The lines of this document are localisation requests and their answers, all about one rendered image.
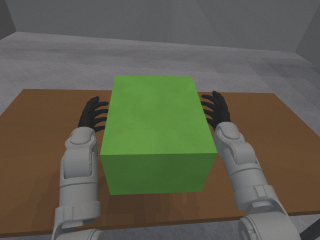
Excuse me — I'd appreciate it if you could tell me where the left robot forearm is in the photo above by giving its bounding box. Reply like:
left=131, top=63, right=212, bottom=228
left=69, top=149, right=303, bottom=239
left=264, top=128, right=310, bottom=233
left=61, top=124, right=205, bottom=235
left=51, top=126, right=101, bottom=240

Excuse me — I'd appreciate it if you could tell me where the robot left hand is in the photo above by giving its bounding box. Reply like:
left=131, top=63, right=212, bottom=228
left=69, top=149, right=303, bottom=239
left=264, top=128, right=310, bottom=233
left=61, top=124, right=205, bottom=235
left=77, top=96, right=109, bottom=133

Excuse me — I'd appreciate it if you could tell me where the robot right hand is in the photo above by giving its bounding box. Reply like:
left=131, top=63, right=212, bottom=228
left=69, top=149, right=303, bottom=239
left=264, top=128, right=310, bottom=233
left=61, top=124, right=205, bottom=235
left=201, top=91, right=231, bottom=131

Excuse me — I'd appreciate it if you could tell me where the right robot upper arm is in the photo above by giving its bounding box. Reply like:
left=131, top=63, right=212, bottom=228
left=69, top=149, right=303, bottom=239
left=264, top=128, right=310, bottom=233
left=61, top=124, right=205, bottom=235
left=238, top=211, right=300, bottom=240

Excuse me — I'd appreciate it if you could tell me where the right robot forearm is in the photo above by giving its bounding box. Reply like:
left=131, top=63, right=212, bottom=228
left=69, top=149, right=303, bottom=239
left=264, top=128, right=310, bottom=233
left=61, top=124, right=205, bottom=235
left=213, top=121, right=301, bottom=240

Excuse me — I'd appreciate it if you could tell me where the table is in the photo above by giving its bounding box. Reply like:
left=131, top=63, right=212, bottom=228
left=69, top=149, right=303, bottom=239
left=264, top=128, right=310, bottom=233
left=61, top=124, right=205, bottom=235
left=0, top=89, right=320, bottom=240

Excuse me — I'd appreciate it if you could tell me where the carton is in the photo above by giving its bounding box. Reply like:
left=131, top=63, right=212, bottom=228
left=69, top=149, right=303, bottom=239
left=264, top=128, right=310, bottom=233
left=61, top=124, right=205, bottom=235
left=100, top=75, right=218, bottom=195

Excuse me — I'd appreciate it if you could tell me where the left robot upper arm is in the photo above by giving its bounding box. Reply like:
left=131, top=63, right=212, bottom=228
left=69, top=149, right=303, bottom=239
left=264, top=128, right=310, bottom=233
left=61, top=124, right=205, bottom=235
left=56, top=228, right=107, bottom=240

